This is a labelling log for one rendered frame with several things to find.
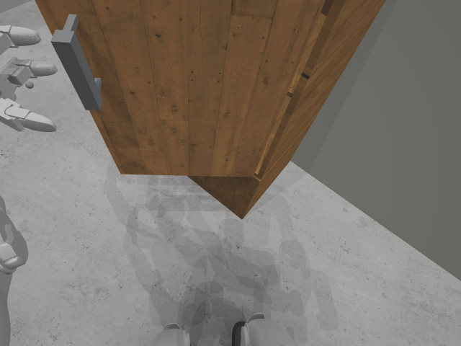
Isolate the left robot thigh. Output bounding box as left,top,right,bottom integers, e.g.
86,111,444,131
149,329,190,346

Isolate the handle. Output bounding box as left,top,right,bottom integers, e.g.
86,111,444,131
51,14,103,111

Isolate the robot thigh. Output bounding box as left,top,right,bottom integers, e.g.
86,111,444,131
241,319,298,346
149,329,190,346

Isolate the cupboard door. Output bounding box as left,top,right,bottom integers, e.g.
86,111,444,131
35,0,325,177

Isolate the left robot upper arm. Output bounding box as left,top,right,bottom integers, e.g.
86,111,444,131
0,210,28,346

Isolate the right robot thigh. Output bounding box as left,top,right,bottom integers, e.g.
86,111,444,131
241,319,298,346

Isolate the left robot hand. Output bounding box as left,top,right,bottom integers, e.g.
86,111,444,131
0,25,58,132

